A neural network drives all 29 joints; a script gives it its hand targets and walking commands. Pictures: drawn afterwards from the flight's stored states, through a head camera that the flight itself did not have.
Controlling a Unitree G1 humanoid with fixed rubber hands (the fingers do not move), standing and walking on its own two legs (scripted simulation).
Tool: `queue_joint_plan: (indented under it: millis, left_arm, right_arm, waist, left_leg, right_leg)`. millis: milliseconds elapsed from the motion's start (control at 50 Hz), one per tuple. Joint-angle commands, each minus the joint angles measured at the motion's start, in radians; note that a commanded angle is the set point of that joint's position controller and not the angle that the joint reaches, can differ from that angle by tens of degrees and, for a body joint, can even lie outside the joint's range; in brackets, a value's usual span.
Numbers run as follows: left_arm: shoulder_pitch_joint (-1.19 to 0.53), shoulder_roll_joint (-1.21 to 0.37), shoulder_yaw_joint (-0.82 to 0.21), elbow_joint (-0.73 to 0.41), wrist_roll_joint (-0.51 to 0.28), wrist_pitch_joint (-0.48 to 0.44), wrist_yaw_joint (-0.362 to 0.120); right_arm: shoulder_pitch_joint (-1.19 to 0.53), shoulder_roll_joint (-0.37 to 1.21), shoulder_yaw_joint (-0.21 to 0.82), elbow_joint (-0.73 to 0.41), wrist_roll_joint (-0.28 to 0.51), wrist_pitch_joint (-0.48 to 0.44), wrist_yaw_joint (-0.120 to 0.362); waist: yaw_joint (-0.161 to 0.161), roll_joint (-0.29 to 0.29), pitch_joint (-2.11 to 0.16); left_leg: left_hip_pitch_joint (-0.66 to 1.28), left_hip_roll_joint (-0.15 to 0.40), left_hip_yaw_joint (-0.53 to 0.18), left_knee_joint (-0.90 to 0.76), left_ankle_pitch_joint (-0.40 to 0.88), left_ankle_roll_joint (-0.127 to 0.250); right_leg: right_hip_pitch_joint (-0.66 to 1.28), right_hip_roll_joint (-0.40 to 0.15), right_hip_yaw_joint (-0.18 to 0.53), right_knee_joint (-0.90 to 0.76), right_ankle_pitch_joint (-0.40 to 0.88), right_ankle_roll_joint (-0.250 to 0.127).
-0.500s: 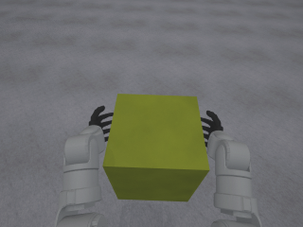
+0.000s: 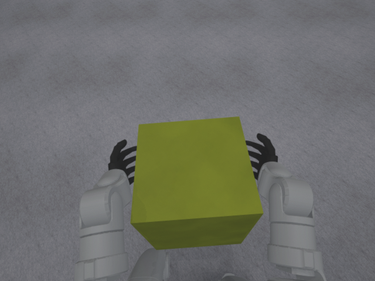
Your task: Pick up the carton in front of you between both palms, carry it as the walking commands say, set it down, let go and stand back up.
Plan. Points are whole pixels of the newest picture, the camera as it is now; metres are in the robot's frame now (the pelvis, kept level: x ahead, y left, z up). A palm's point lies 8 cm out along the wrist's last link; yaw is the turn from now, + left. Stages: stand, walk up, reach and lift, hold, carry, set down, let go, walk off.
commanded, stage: carry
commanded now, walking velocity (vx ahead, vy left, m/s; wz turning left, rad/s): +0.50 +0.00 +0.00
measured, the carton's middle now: (194, 189) +0.32 +0.00 -0.03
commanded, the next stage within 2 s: none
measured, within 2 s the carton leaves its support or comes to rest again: neither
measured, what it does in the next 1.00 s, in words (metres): walks ahead: left foot, then right foot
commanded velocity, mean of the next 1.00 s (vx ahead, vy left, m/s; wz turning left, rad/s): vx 0.50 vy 0.00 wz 0.00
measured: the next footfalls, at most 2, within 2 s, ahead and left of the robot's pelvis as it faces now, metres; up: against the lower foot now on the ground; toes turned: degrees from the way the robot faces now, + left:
left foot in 0.28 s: +0.39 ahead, +0.02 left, +0.00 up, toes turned +4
right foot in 0.82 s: +0.71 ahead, -0.19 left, +0.00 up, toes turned -10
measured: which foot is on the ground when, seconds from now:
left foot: up 0.00-0.26, down 0.28-0.86, up 0.88-1.00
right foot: down 0.00-0.28, up 0.30-0.80, down 0.82-1.00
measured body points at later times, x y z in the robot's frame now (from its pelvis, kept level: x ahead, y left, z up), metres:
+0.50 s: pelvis +0.32 -0.01 +0.02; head +0.34 -0.01 +0.47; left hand +0.67 +0.10 +0.10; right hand +0.64 -0.20 +0.10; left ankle +0.35 +0.02 -0.72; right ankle +0.30 -0.16 -0.64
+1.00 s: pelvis +0.64 -0.11 +0.03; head +0.63 -0.12 +0.48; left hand +0.88 +0.06 +0.09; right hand +0.89 -0.25 +0.08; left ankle +0.58 +0.02 -0.63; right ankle +0.67 -0.18 -0.72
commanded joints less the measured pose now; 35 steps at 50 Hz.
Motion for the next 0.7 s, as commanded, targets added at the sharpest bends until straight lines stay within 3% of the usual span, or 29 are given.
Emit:
queue_joint_plan:
  millis: [0, 100, 160, 200, 220, 240, 260, 280, 300, 320, 360, 420, 480, 540, 620, 680]
  left_arm:
    - [-0.667, -0.756, -0.736, -0.179, -0.248, -0.083, -0.085]
    - [-0.604, -0.738, -0.784, -0.149, -0.257, -0.104, -0.102]
    - [-0.596, -0.734, -0.793, -0.129, -0.264, -0.099, -0.102]
    - [-0.604, -0.726, -0.794, -0.131, -0.269, -0.091, -0.095]
    - [-0.606, -0.719, -0.790, -0.134, -0.267, -0.085, -0.088]
    - [-0.610, -0.708, -0.784, -0.125, -0.256, -0.074, -0.079]
    - [-0.640, -0.687, -0.773, -0.130, -0.241, -0.063, -0.067]
    - [-0.614, -0.683, -0.761, -0.115, -0.220, -0.044, -0.056]
    - [-0.569, -0.654, -0.743, -0.097, -0.212, -0.027, -0.044]
    - [-0.564, -0.639, -0.708, -0.110, -0.195, -0.020, -0.030]
    - [-0.568, -0.650, -0.652, -0.074, -0.143, -0.001, -0.013]
    - [-0.548, -0.657, -0.608, -0.045, -0.078, 0.011, -0.007]
    - [-0.510, -0.693, -0.618, -0.055, -0.063, 0.026, -0.006]
    - [-0.488, -0.719, -0.678, -0.142, -0.099, 0.050, -0.011]
    - [-0.364, -0.732, -0.767, -0.259, -0.144, 0.110, -0.024]
    - [-0.299, -0.757, -0.823, -0.316, -0.192, 0.164, -0.059]
  right_arm:
    - [-0.584, 0.874, 0.671, -0.178, 0.159, -0.098, 0.023]
    - [-0.469, 0.817, 0.639, -0.145, 0.099, -0.129, 0.027]
    - [-0.431, 0.782, 0.615, -0.144, 0.062, -0.121, 0.029]
    - [-0.445, 0.752, 0.603, -0.168, 0.057, -0.111, 0.029]
    - [-0.458, 0.728, 0.599, -0.187, 0.061, -0.105, 0.027]
    - [-0.441, 0.707, 0.592, -0.181, 0.058, -0.095, 0.025]
    - [-0.420, 0.683, 0.581, -0.164, 0.056, -0.084, 0.022]
    - [-0.391, 0.654, 0.568, -0.135, 0.055, -0.075, 0.017]
    - [-0.355, 0.647, 0.556, -0.120, 0.068, -0.060, 0.013]
    - [-0.379, 0.679, 0.587, -0.140, 0.104, -0.052, 0.017]
    - [-0.488, 0.729, 0.625, -0.165, 0.165, -0.035, 0.033]
    - [-0.600, 0.778, 0.675, -0.202, 0.230, -0.025, 0.059]
    - [-0.599, 0.808, 0.696, -0.229, 0.267, -0.006, 0.079]
    - [-0.506, 0.812, 0.684, -0.263, 0.271, 0.023, 0.094]
    - [-0.263, 0.769, 0.645, -0.293, 0.208, 0.088, 0.103]
    - [-0.115, 0.755, 0.653, -0.337, 0.156, 0.133, 0.110]
  waist:
    - [0.061, -0.179, -0.584]
    - [0.095, -0.126, -0.527]
    - [0.111, -0.148, -0.461]
    - [0.082, -0.170, -0.483]
    - [0.044, -0.189, -0.526]
    - [-0.057, -0.156, -0.581]
    - [-0.088, -0.008, -0.624]
    - [-0.065, 0.197, -0.681]
    - [-0.067, 0.191, -0.727]
    - [-0.057, 0.114, -0.675]
    - [-0.043, -0.020, -0.527]
    - [-0.032, -0.040, -0.491]
    - [-0.012, 0.030, -0.470]
    - [-0.011, 0.074, -0.442]
    - [-0.015, 0.119, -0.397]
    - [-0.022, 0.141, -0.329]
  left_leg:
    - [-0.258, 0.027, -0.003, -0.171, 0.109, 0.006]
    - [-0.183, -0.041, 0.089, -0.524, 0.265, 0.054]
    - [-0.013, -0.095, 0.170, -0.815, 0.423, 0.082]
    - [0.227, -0.151, 0.211, -0.946, 0.475, 0.106]
    - [0.379, -0.155, 0.197, -0.978, 0.485, 0.109]
    - [0.617, -0.099, 0.170, -1.065, 0.532, 0.110]
    - [0.918, 0.056, -0.040, -1.017, 0.626, 0.153]
    - [1.129, 0.304, -0.454, -0.980, 0.773, 0.264]
    - [1.199, 0.321, -0.626, -1.097, 0.454, 0.356]
    - [1.138, 0.301, -0.607, -1.147, 0.295, 0.309]
    - [0.922, 0.253, -0.450, -1.222, 0.339, 0.240]
    - [0.817, 0.223, -0.329, -1.263, 0.462, 0.187]
    - [0.856, 0.213, -0.223, -1.291, 0.584, 0.156]
    - [0.891, 0.178, -0.125, -1.299, 0.691, 0.117]
    - [0.969, 0.154, -0.037, -1.298, 0.759, 0.108]
    - [0.982, 0.143, 0.010, -1.277, 0.836, 0.099]
  right_leg:
    - [0.667, -0.268, 0.403, -0.199, 0.516, -0.129]
    - [0.702, -0.178, 0.271, -0.190, 0.867, -0.086]
    - [0.675, -0.116, 0.169, -0.188, 1.015, -0.050]
    - [0.621, -0.119, 0.105, -0.119, 1.173, -0.019]
    - [0.593, -0.130, 0.090, -0.026, 1.204, 0.006]
    - [0.492, -0.134, 0.046, 0.116, 1.086, 0.050]
    - [0.211, -0.091, 0.041, 0.332, 0.611, 0.088]
    - [-0.071, 0.045, 0.065, 0.535, -0.153, 0.106]
    - [-0.222, 0.074, 0.130, 0.721, -0.208, 0.111]
    - [-0.263, 0.011, 0.159, 0.670, -0.136, 0.080]
    - [-0.239, -0.043, 0.135, 0.504, -0.050, 0.088]
    - [-0.153, -0.055, 0.081, 0.318, -0.004, 0.108]
    - [-0.175, -0.063, 0.041, 0.167, 0.069, 0.123]
    - [-0.180, -0.058, -0.003, 0.025, 0.206, 0.131]
    - [-0.192, -0.056, -0.039, -0.121, 0.307, 0.125]
    - [-0.172, -0.034, -0.085, -0.239, 0.344, 0.113]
